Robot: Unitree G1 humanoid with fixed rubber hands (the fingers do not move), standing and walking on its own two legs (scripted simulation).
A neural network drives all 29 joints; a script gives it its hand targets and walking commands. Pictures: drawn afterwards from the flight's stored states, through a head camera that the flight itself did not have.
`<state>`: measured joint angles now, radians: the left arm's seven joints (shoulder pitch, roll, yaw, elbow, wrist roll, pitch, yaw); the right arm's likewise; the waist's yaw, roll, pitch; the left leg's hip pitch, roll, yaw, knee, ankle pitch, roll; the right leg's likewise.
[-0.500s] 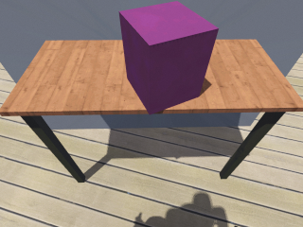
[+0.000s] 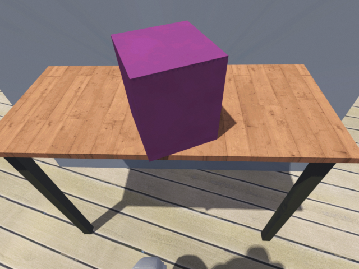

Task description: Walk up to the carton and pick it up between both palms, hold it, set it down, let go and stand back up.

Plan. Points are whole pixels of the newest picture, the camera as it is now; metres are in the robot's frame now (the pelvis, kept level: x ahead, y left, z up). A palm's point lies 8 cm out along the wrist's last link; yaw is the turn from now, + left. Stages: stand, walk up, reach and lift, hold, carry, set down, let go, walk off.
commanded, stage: walk up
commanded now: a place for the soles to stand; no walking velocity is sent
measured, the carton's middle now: (168, 91) +0.50 +0.05 +0.14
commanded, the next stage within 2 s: none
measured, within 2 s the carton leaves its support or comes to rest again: neither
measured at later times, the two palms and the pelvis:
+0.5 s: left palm out of the picture +0.13 +0.26 -0.12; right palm (275, 240) +0.21 -0.22 -0.11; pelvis +0.10 +0.02 +0.00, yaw +0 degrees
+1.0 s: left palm (83, 235) +0.22 +0.27 -0.09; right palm (293, 252) +0.18 -0.25 -0.10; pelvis +0.11 +0.02 +0.01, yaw -2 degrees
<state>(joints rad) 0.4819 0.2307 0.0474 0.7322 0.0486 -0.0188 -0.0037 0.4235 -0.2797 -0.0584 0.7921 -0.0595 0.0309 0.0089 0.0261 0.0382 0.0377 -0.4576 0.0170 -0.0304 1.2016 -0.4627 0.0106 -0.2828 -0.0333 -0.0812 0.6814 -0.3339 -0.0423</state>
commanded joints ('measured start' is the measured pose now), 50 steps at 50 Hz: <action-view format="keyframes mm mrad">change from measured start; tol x16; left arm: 1 26 175 28 -47 11 -49 22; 17 210 49 -42 -102 -46 9 28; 32 -197 199 32 -169 -51 -2 21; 50 -124 177 12 -158 -44 -9 20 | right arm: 1 49 -81 -20 -112 6 -38 25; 27 -279 -119 12 -131 59 1 -25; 50 -197 -139 7 -100 60 -24 7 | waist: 1 -33 -110 156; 12 12 -159 30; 16 -68 141 -185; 27 9 60 -61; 31 -73 -191 65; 50 -33 -2 -44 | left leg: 1 -137 63 -29 -72 188 -21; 13 221 -5 101 -629 380 11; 16 554 291 -243 -699 708 178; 21 153 268 -183 -842 427 253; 25 155 186 -75 -731 494 192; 29 -30 120 -19 -639 141 44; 30 168 21 51 -538 56 3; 35 274 88 -34 -688 307 26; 50 206 124 -42 -787 228 65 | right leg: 1 -17 -236 346 -490 -156 -96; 11 75 -176 118 -220 632 -84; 15 -50 -107 100 35 393 -10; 17 -135 30 44 343 -326 58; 18 -119 -7 92 374 -361 57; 28 180 -21 109 -175 174 33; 30 -139 -243 394 -349 -42 -107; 50 -1 -54 162 -194 103 8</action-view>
